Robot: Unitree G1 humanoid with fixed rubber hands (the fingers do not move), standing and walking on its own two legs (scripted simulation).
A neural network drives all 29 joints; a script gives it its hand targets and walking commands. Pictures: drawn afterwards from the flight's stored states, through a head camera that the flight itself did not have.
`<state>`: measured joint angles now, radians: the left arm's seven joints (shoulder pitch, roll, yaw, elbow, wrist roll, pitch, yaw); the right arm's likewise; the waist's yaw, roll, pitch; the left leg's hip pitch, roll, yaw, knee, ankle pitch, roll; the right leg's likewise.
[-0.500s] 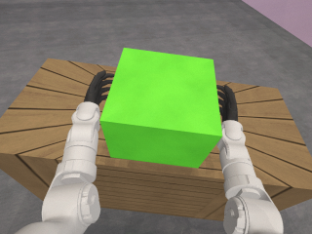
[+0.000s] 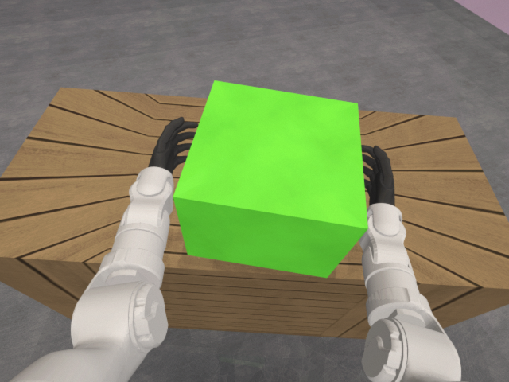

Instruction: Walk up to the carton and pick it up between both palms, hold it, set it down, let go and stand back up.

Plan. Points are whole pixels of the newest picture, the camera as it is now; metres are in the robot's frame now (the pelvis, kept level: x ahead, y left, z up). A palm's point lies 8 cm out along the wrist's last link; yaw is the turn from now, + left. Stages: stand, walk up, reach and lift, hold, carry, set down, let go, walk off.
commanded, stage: set down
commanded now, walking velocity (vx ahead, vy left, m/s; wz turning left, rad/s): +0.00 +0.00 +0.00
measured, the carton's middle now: (271, 180) +0.44 -0.05 +0.02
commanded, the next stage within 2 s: none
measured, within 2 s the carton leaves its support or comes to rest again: rests again in 0.98 s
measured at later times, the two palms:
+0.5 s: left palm (165, 167) +0.45 +0.13 +0.05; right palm (369, 200) +0.37 -0.22 +0.04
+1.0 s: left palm (177, 176) +0.46 +0.12 +0.01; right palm (365, 210) +0.38 -0.23 +0.00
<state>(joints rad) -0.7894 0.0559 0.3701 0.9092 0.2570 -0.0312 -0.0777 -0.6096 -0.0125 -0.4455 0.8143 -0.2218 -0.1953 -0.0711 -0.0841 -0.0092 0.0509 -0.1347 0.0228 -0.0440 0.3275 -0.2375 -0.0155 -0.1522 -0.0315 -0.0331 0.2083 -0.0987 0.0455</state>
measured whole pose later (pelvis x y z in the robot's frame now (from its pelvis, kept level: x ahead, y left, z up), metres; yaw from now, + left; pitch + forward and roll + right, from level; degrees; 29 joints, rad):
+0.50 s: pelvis +0.00 +0.00 +0.00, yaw +0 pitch +9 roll -2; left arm -0.92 0.15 0.33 1.22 0.22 -0.22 -0.05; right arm -0.70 0.00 -0.56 1.00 -0.28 -0.34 -0.09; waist -0.10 -0.02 0.00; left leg -0.30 0.02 -0.04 0.36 -0.23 -0.02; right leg -0.29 -0.03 -0.03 0.21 -0.07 0.04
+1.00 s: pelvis +0.00 +0.00 -0.01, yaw +0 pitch +19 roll -1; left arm -1.03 0.21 0.29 1.49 0.14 -0.44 -0.04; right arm -0.75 0.00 -0.58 1.06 -0.30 -0.42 -0.10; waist -0.12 0.02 -0.06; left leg -0.51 0.02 -0.04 0.40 -0.22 -0.02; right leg -0.51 -0.03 -0.03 0.26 -0.07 0.04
